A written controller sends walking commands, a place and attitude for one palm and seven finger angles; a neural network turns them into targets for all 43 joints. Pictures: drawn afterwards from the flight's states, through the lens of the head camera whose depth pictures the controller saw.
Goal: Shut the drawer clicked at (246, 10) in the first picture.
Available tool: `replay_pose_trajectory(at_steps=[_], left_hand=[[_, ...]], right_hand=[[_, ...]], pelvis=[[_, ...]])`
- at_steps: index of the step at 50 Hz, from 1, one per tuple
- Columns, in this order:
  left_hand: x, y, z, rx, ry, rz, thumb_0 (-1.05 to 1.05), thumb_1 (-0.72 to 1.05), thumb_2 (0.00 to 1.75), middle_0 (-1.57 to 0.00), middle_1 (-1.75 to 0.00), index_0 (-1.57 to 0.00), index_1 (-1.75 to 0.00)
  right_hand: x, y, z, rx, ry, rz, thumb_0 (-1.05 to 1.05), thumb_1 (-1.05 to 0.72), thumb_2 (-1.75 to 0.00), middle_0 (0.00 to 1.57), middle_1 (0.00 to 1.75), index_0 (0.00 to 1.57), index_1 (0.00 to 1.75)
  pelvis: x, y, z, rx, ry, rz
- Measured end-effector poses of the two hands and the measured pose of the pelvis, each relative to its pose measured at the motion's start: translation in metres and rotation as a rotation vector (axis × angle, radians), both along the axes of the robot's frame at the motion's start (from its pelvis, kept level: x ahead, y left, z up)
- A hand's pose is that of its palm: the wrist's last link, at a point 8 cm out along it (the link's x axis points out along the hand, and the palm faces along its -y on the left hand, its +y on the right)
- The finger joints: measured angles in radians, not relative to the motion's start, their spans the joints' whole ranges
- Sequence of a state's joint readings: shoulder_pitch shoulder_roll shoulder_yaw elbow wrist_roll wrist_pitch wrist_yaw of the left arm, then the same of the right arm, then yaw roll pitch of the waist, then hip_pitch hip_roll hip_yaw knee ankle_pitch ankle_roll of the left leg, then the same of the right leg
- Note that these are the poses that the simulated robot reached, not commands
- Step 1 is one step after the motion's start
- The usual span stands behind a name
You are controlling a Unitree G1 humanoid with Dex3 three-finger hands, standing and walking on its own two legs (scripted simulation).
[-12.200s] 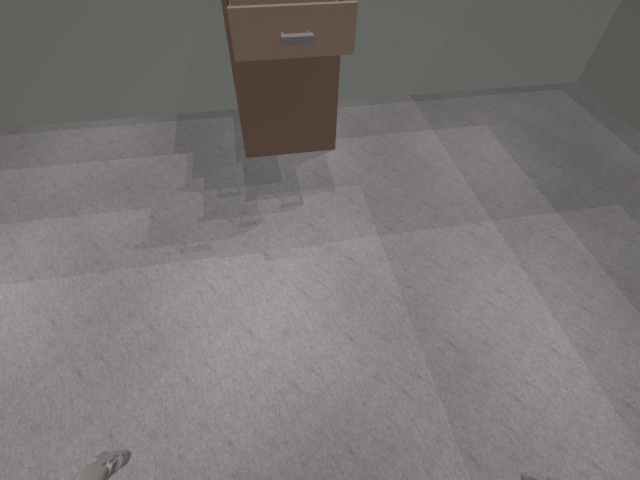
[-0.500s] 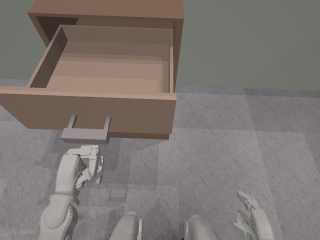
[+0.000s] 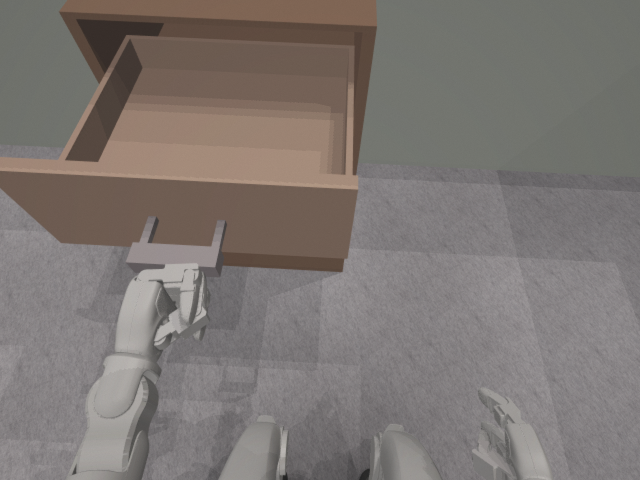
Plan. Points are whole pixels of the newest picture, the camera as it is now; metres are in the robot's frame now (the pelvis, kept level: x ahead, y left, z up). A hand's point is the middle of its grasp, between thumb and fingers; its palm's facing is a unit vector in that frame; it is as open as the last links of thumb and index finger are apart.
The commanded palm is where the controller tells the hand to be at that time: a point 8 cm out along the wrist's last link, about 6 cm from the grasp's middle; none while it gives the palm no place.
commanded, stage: push the drawer shut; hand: left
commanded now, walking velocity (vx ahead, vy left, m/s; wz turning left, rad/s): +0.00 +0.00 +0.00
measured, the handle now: (181, 243) +0.38 +0.19 +0.04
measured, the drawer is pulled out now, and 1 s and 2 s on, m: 0.29 0.17 0.05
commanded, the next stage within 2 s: none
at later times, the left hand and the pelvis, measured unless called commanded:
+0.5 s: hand (211, 263) +0.36 +0.15 +0.04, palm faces -0.05 -1.00 -0.06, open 3.0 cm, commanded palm +0.36 +0.20 +0.05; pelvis -0.02 +0.01 +0.00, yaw +0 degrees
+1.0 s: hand (222, 218) +0.43 +0.15 +0.04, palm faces -0.03 -1.00 -0.06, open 3.1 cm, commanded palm +0.42 +0.20 +0.05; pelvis -0.02 +0.01 +0.00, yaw -1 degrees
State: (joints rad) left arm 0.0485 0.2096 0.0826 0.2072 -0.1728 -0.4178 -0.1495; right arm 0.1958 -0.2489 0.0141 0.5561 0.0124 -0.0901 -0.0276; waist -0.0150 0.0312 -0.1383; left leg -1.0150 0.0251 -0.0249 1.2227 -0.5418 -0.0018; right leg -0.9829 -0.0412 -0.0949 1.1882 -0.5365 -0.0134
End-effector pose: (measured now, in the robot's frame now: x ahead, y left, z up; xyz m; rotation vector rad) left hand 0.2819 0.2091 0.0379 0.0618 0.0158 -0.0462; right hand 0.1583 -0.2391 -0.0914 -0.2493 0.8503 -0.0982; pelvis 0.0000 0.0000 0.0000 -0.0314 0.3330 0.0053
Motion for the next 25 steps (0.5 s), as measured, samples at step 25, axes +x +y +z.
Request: replay_pose_trajectory(at_steps=[25], left_hand=[[0.060, 0.000, 0.001, -0.003, -0.017, -0.007, 0.00, 0.76, 0.95, -1.40, -1.60, -1.40, -1.60]], right_hand=[[-0.061, -0.001, -0.007, -0.031, 0.100, -0.059, 0.01, -0.91, -0.90, 0.20, 0.30, 0.20, 0.30]], pelvis=[[-0.024, 0.010, -0.001, -0.005, -0.006, -0.005]])
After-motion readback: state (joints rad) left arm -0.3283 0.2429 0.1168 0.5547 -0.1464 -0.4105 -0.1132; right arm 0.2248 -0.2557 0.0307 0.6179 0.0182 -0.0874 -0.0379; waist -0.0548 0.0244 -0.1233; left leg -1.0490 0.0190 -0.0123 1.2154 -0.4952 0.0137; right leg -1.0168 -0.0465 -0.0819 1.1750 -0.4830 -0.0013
